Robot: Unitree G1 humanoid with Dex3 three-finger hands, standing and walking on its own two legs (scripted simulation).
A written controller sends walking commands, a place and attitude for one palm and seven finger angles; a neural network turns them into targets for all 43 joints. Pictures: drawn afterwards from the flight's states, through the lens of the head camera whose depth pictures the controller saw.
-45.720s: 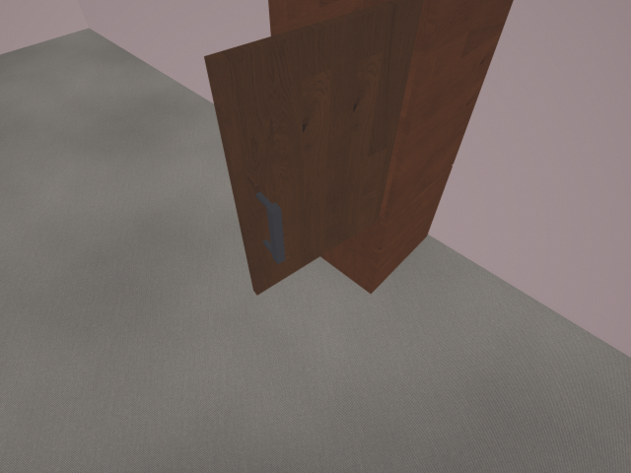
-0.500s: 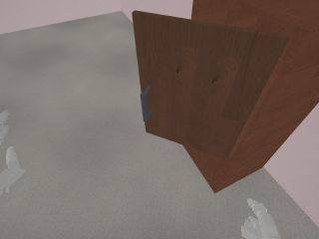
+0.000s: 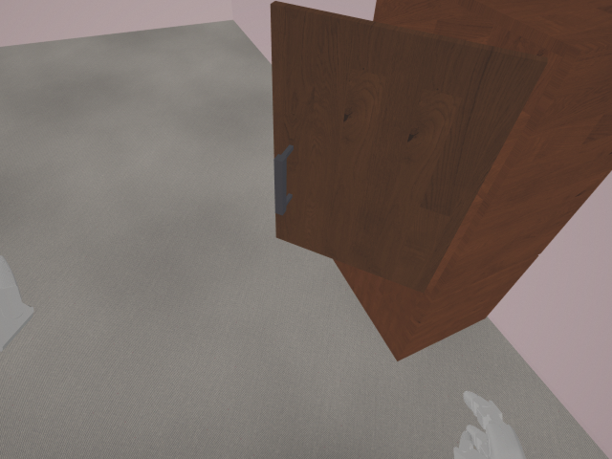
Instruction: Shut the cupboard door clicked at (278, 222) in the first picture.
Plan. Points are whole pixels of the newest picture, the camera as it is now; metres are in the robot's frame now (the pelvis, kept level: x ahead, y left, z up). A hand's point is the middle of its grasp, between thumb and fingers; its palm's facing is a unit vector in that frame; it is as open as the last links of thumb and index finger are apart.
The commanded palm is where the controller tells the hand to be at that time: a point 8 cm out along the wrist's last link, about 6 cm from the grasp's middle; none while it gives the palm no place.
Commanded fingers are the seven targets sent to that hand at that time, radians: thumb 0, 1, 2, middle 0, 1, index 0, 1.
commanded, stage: step back with the hand held close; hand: left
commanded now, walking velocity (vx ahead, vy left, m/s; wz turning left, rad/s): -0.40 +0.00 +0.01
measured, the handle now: (284, 181) +0.68 +0.09 -0.08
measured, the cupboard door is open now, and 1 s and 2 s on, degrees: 41 41 41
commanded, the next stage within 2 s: stop stepping back and stand still in 0.82 s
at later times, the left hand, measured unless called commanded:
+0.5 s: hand out of the picture +0.17 +0.29 +0.19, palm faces +0.48 -0.75 -0.45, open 7.4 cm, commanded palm +0.11 +0.31 +0.20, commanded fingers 0.00 0.90 0.90 -0.20 -0.30 -0.20 -0.30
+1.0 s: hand out of the picture +0.05 +0.27 +0.17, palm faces +0.35 -0.84 -0.42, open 7.4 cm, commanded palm -0.02 +0.30 +0.20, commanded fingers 0.00 0.90 0.90 -0.20 -0.30 -0.20 -0.30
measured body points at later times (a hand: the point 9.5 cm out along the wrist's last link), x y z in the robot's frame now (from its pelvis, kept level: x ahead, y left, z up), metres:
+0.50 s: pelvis -0.02 +0.00 +0.01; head -0.01 +0.04 +0.46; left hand +0.14 +0.33 +0.21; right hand +0.14 -0.23 -0.07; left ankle +0.05 +0.07 -0.72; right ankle -0.14 -0.13 -0.69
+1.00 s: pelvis -0.17 +0.00 +0.02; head -0.17 +0.04 +0.47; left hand +0.02 +0.31 +0.19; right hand -0.03 -0.26 -0.05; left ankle -0.06 +0.07 -0.72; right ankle -0.21 -0.12 -0.70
